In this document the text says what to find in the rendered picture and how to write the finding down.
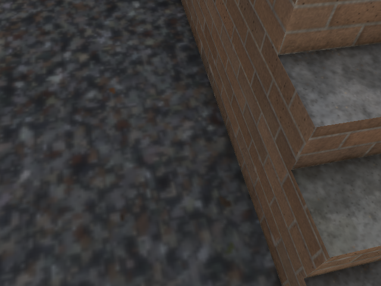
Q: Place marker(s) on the stairs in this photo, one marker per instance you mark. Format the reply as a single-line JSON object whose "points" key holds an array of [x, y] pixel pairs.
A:
{"points": [[298, 85]]}

